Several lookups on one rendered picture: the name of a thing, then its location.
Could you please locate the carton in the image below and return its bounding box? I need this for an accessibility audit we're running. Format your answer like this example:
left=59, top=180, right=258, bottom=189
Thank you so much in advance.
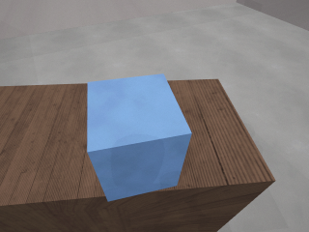
left=87, top=73, right=192, bottom=202

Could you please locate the pedestal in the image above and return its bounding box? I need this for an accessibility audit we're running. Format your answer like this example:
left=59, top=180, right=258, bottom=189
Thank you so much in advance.
left=0, top=78, right=276, bottom=232

